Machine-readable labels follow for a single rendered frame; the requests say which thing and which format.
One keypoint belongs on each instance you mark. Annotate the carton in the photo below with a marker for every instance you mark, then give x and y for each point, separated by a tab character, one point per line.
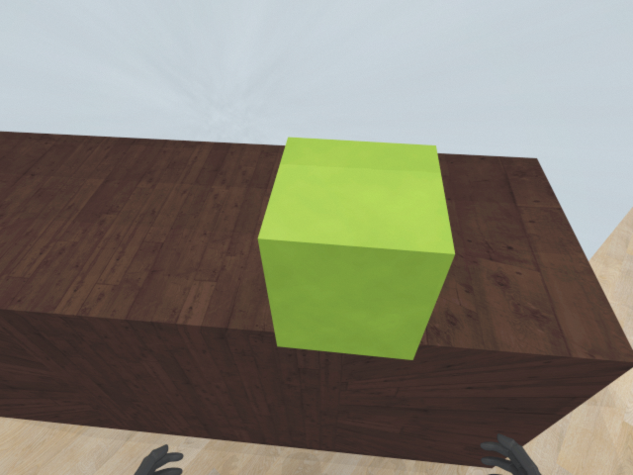
355	246

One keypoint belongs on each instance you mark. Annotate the left robot hand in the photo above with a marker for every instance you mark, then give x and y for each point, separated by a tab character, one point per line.
157	458

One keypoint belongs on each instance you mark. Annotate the pedestal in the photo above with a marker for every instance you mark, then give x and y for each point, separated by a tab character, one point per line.
133	296

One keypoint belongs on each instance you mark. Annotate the right robot hand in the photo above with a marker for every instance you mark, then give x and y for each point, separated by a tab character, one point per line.
520	464

